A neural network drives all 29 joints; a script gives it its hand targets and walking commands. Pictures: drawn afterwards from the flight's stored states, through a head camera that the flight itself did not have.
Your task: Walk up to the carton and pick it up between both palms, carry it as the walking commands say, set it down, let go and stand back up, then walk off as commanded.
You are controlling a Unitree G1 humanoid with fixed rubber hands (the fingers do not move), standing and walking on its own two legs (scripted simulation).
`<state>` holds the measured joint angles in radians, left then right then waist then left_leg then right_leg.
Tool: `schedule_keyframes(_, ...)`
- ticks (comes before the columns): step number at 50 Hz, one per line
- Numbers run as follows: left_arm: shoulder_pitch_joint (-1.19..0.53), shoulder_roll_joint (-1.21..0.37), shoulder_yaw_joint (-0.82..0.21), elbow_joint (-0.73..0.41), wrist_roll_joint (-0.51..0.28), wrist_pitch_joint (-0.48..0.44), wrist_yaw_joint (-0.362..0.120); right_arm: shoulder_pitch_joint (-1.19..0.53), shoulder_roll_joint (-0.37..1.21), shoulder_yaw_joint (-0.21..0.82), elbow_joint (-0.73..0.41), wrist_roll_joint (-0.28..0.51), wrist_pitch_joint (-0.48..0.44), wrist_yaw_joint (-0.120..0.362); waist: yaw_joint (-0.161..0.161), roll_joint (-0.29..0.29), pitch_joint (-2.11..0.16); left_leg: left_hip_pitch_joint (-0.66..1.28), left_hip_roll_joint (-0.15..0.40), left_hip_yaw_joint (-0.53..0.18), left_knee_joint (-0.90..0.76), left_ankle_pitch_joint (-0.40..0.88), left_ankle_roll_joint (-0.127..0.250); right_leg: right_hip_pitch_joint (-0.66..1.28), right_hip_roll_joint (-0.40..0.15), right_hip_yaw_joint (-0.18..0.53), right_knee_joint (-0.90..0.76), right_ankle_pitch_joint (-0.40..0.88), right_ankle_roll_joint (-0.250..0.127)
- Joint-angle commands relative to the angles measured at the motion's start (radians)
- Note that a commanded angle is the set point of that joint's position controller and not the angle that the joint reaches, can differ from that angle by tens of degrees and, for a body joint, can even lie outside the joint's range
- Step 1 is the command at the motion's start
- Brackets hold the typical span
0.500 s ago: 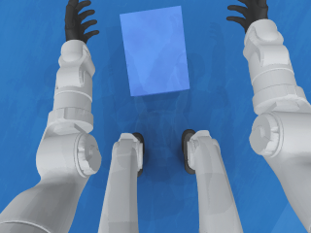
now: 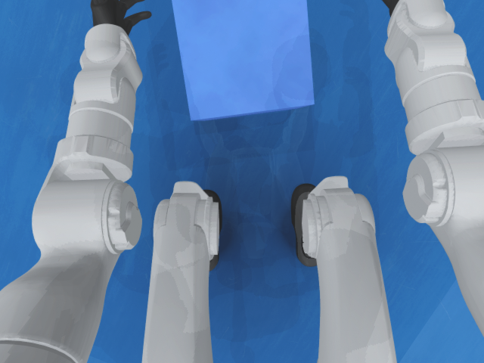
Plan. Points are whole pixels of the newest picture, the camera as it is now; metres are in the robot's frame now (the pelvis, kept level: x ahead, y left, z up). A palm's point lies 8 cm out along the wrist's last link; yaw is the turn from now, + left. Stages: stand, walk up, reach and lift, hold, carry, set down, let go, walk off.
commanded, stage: reach and lift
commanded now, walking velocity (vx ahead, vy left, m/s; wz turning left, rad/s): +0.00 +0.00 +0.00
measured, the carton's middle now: (242, 39) +0.55 +0.01 -0.34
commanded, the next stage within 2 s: none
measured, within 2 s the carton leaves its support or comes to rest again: neither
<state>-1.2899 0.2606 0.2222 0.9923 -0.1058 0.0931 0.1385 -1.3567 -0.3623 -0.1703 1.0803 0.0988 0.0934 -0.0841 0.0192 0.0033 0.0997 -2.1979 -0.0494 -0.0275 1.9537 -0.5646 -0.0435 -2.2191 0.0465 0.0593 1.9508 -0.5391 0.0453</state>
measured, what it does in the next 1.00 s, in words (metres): lowers itself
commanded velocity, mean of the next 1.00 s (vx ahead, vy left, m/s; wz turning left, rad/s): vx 0.00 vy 0.00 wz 0.00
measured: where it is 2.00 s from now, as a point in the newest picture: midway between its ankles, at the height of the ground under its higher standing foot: (257, 241)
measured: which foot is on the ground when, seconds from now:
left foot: down 0.00-1.00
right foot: down 0.00-1.00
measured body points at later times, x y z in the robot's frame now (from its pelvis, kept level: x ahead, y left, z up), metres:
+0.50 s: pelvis -0.01 +0.00 -0.07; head +0.37 -0.01 +0.17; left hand +0.53 +0.18 -0.27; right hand +0.55 -0.19 -0.26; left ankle +0.10 +0.12 -0.40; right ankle +0.10 -0.13 -0.40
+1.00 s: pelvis -0.01 +0.00 -0.07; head +0.36 -0.01 +0.16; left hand +0.54 +0.16 -0.27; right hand +0.55 -0.18 -0.26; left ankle +0.10 +0.12 -0.40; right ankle +0.10 -0.13 -0.40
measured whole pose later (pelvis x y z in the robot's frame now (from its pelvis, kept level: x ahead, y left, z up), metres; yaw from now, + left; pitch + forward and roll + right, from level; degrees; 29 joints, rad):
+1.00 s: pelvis -0.01 +0.00 -0.07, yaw +1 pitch +36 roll +1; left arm -1.49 0.31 0.09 1.21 -0.23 0.02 0.13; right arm -1.54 -0.40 -0.04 1.27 0.22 0.01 -0.08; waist 0.01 0.02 0.40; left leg -2.27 -0.03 -0.02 2.21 -0.58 -0.04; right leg -2.28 0.01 0.04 2.21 -0.56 0.03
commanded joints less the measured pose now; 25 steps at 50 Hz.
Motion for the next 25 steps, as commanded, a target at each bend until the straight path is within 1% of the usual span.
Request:
schedule_keyframes(1, -0.250, 0.115, -0.011, -0.073, -0.017, -0.030, 0.001, -0.275, -0.122, 0.007, -0.070, 0.021, -0.031, -0.005, 0.001, -0.037, -1.108, 0.553, -0.013, 0.097, -0.103, 0.323, -0.019, 0.604, 0.005, -0.104, -0.092, 0.302, 0.007)
schedule_keyframes(15, -0.351, 0.161, -0.085, 0.024, -0.093, -0.070, -0.004, -0.373, -0.161, 0.083, 0.027, 0.105, -0.076, -0.005, -0.001, -0.040, -1.026, 0.480, 0.004, 0.081, 0.053, 0.325, -0.022, 0.567, -0.026, -0.080, 0.058, 0.325, 0.004)
schedule_keyframes(17, -0.374, 0.164, -0.095, 0.039, -0.100, -0.072, -0.007, -0.402, -0.170, 0.089, 0.031, 0.110, -0.080, -0.003, -0.003, -0.038, -0.986, 0.460, 0.006, 0.075, 0.062, 0.299, -0.019, 0.535, -0.028, -0.077, 0.069, 0.295, 0.001)
schedule_keyframes(18, -0.389, 0.167, -0.096, 0.033, -0.100, -0.075, -0.008, -0.419, -0.174, 0.091, 0.025, 0.110, -0.082, -0.001, -0.002, -0.034, -0.967, 0.452, 0.006, 0.072, 0.067, 0.305, -0.019, 0.526, -0.028, -0.076, 0.076, 0.302, -0.001)
schedule_keyframes(20, -0.402, 0.180, -0.092, 0.058, -0.096, -0.083, -0.011, -0.424, -0.180, 0.089, 0.050, 0.105, -0.090, 0.002, -0.002, -0.029, -0.909, 0.421, 0.006, 0.069, 0.085, 0.317, -0.021, 0.499, -0.029, -0.072, 0.095, 0.317, -0.002)
schedule_keyframes(25, -0.390, 0.173, -0.109, 0.087, -0.109, -0.094, -0.015, -0.395, -0.168, 0.092, 0.076, 0.105, -0.099, 0.004, -0.008, -0.025, -0.900, 0.433, 0.006, 0.066, 0.110, 0.354, -0.019, 0.510, -0.028, -0.070, 0.117, 0.351, -0.002)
